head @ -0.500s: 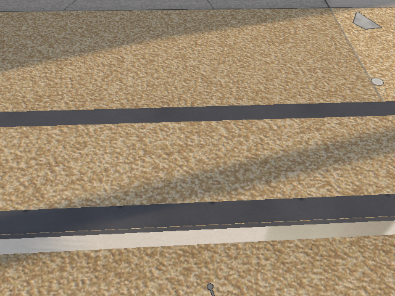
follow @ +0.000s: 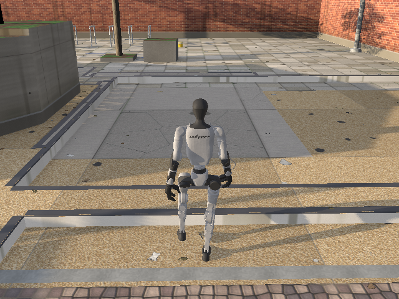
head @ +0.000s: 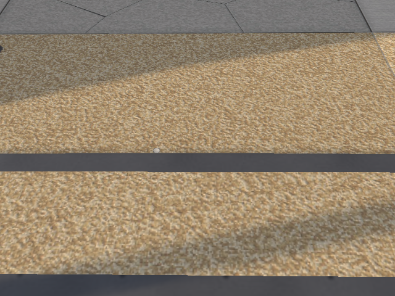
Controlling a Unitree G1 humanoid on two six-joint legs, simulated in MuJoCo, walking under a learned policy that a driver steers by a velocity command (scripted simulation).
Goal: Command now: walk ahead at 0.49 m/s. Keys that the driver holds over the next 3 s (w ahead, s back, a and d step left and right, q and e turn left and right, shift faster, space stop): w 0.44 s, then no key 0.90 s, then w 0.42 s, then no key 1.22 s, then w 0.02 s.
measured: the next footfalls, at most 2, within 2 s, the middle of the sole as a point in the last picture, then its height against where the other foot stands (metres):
left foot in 0.22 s outside the picture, level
right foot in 0.70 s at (234, 262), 0.12 m higher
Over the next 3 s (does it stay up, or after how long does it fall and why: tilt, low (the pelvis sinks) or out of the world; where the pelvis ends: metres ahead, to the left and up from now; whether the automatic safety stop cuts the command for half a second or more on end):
stays up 0.76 -0.01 0.12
